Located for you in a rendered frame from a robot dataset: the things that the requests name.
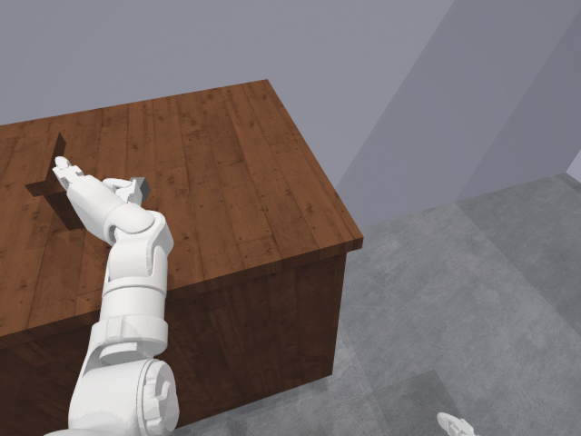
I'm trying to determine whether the tap lever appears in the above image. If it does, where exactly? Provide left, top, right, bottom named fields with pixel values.
left=130, top=177, right=151, bottom=202

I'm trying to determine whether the counter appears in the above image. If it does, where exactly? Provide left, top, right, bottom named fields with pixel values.
left=0, top=79, right=364, bottom=436

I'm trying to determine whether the robot left forearm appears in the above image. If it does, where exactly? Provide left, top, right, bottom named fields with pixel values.
left=68, top=203, right=173, bottom=429

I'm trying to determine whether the robot right hand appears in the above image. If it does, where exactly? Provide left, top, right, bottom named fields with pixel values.
left=437, top=412, right=476, bottom=436

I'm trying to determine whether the robot left hand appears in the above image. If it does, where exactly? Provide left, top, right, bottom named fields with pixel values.
left=53, top=156, right=143, bottom=242

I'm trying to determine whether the robot left upper arm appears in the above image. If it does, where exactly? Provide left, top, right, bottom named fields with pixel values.
left=44, top=358, right=180, bottom=436

